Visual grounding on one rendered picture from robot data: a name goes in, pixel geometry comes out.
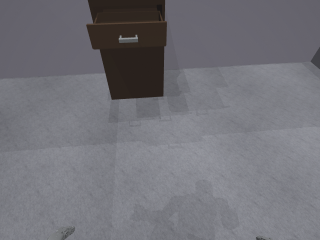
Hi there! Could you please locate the handle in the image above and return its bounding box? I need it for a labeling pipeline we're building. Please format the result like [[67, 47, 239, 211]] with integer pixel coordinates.
[[118, 35, 138, 43]]

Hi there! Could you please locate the left robot hand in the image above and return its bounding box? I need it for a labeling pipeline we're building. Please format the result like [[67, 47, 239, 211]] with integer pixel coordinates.
[[47, 226, 75, 240]]

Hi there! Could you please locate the cabinet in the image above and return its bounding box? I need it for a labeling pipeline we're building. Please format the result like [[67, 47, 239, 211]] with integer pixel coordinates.
[[88, 0, 165, 100]]

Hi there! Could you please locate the drawer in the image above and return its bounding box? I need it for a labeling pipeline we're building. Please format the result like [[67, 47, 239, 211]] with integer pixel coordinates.
[[86, 11, 167, 50]]

